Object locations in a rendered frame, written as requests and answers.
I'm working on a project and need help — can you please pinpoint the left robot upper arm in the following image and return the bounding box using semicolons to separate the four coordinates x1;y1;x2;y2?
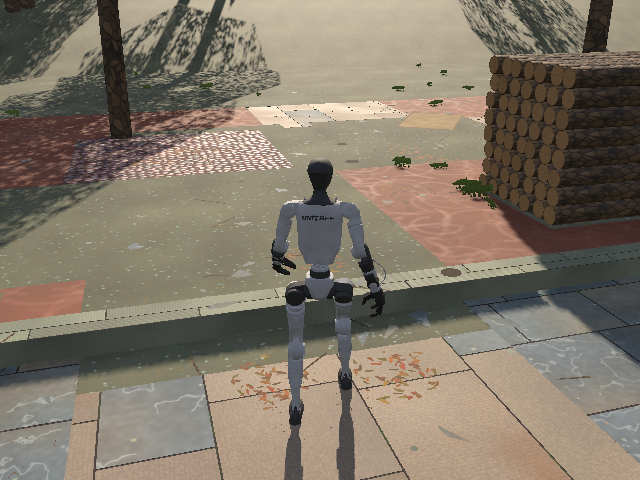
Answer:
273;200;300;253

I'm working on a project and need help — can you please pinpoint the left robot hand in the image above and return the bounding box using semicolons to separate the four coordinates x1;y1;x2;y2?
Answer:
272;257;296;275

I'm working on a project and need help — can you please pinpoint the robot left forearm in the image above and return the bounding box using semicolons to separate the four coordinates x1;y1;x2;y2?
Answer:
271;238;285;265

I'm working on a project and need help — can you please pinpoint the right robot thigh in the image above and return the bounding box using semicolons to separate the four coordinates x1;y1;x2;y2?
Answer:
333;278;353;335

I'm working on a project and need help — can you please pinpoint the right robot hand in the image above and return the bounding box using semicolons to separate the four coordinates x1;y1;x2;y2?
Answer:
362;288;385;317

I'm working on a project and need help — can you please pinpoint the right robot upper arm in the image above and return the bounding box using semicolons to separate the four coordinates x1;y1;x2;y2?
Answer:
340;201;367;259

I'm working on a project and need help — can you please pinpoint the robot right forearm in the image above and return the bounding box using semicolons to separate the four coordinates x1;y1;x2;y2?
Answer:
358;243;381;293

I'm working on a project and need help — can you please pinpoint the robot right shin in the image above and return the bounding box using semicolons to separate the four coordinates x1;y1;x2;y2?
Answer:
337;318;352;377

